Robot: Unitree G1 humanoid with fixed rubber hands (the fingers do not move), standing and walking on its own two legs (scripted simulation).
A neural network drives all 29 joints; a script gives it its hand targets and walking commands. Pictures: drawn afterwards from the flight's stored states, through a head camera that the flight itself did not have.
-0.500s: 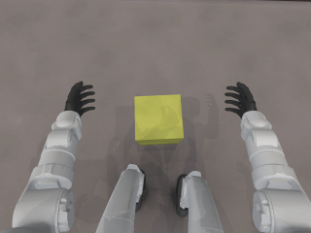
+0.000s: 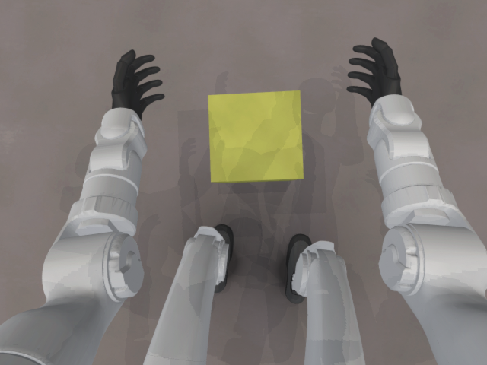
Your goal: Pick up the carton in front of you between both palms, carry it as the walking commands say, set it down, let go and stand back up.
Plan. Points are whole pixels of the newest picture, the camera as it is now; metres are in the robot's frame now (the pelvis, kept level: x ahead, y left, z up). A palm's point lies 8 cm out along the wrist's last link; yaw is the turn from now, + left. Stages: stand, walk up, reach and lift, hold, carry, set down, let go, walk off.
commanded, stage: reach and lift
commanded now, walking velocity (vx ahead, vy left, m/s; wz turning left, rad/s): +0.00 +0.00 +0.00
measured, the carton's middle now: (256, 144) +0.46 +0.05 -0.47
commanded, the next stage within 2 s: none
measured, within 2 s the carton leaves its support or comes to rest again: leaves its support in 1.50 s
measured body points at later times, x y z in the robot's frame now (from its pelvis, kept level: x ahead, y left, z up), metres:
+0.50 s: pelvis -0.05 +0.00 -0.19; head +0.30 +0.00 +0.09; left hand +0.45 +0.24 -0.36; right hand +0.50 -0.14 -0.36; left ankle +0.08 +0.12 -0.56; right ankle +0.07 -0.12 -0.56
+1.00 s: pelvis -0.04 +0.01 -0.23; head +0.31 +0.02 +0.04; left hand +0.46 +0.22 -0.41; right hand +0.50 -0.13 -0.41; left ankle +0.07 +0.12 -0.56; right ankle +0.07 -0.12 -0.56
